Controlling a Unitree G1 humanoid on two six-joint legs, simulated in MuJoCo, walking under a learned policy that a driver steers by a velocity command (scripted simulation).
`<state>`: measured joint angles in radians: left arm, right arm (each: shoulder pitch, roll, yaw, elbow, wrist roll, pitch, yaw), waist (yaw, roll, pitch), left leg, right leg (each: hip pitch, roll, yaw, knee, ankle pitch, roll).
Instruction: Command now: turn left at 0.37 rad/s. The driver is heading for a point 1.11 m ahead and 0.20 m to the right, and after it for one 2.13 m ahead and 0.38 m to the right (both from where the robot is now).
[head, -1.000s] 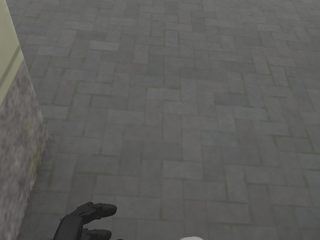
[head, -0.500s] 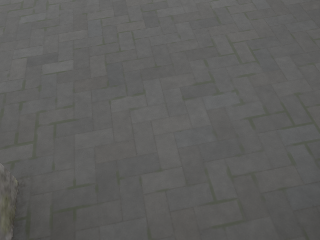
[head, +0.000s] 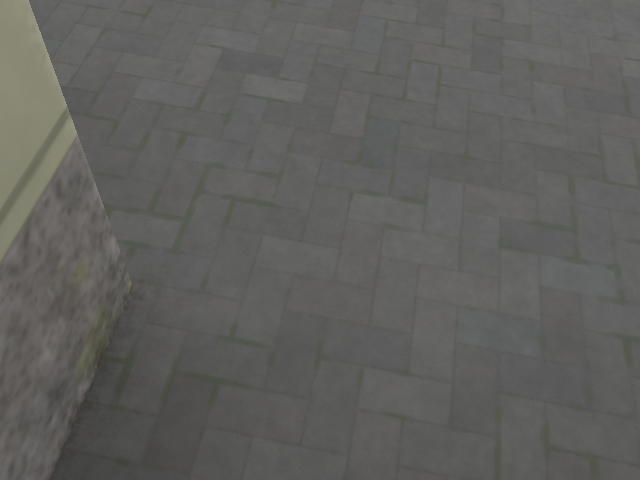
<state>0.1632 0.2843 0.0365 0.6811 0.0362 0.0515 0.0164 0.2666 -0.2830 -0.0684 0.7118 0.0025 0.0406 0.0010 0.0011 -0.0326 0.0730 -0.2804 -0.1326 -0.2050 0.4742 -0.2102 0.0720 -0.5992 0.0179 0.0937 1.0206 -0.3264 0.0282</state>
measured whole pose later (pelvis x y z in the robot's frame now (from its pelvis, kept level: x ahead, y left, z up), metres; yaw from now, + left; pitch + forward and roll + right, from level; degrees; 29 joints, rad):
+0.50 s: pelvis +0.18 -0.06 +0.00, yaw -15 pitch +4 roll +2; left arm 0.58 0.24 0.06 0.91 0.00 -0.04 -0.02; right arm 0.06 -0.28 -0.04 0.69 -0.05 -0.05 0.03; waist 0.10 0.02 -0.02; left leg -0.65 0.00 -0.08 0.84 -0.18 -0.01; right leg -0.01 0.09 0.28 0.30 -0.32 -0.10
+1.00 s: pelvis +0.59 -0.16 -0.02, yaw -12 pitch +2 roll +0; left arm -0.07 0.26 0.01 0.64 0.04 -0.09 -0.05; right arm 0.59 -0.27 -0.06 0.97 0.00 -0.09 0.01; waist -0.12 0.01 -0.01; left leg 0.12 -0.05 -0.19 0.28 -0.42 0.05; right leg -0.60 -0.03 0.04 0.61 -0.10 0.00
